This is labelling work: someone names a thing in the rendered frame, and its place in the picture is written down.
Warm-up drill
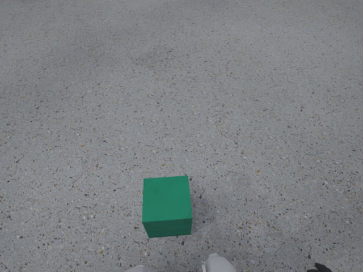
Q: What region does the carton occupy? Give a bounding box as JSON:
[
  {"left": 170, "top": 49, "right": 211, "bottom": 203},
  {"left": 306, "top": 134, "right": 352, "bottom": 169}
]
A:
[{"left": 142, "top": 176, "right": 192, "bottom": 238}]

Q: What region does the right robot thigh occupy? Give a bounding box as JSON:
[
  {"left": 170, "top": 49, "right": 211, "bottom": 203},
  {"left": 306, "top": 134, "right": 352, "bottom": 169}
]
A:
[{"left": 201, "top": 257, "right": 237, "bottom": 272}]

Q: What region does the robot right shin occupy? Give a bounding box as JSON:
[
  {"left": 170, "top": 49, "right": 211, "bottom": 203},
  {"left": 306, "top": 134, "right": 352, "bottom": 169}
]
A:
[{"left": 208, "top": 253, "right": 219, "bottom": 259}]

